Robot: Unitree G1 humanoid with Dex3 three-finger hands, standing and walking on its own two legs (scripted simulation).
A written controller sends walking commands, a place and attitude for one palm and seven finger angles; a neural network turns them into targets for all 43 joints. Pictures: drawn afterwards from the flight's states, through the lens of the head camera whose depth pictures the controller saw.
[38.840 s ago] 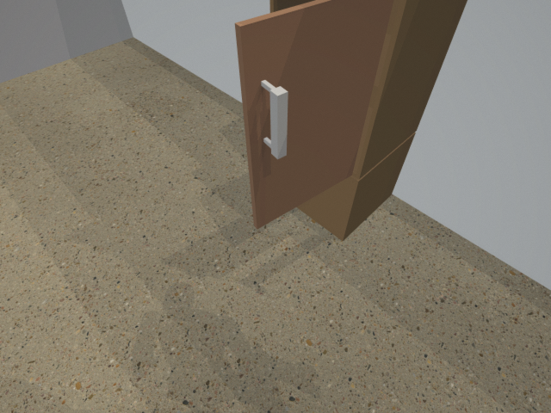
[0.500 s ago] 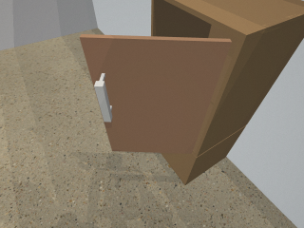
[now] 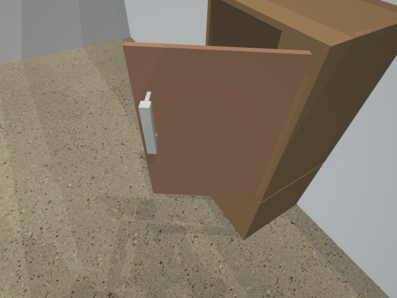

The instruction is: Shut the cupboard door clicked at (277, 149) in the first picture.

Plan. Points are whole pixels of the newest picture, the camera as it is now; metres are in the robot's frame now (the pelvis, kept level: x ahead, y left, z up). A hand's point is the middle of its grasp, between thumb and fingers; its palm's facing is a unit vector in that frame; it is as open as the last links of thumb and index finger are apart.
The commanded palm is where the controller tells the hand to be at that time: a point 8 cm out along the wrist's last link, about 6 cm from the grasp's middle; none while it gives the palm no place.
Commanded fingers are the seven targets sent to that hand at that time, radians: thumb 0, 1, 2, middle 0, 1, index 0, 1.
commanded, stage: come to a stop and stand still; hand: left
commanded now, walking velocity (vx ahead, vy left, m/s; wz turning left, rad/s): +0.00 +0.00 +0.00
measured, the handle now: (150, 123) +0.51 +0.16 +0.05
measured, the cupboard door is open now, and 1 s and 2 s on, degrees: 56 56 56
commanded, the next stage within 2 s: look again from close up in 0.10 s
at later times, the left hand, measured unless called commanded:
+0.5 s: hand out of the picture +0.05 +0.20 -0.17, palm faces +0.00 -0.96 -0.27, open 7.4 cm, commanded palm none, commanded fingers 0.00 0.90 0.90 -0.20 -0.30 -0.20 -0.30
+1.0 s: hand (121, 234) +0.24 +0.18 -0.01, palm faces +0.24 -0.96 -0.12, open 7.1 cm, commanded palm +0.14 +0.22 -0.06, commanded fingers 0.00 0.90 0.90 -0.38 -0.50 -0.38 -0.50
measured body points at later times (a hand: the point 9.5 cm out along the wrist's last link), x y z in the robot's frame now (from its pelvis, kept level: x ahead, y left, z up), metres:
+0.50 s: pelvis +0.03 +0.01 -0.01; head +0.03 -0.02 +0.44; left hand +0.05 +0.25 -0.15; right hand +0.09 -0.23 -0.17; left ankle +0.00 +0.09 -0.75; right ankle +0.03 -0.12 -0.75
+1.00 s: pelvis +0.03 -0.02 -0.03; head +0.03 -0.05 +0.42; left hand +0.22 +0.23 +0.00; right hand +0.14 -0.29 -0.14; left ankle +0.00 +0.09 -0.75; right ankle +0.03 -0.12 -0.75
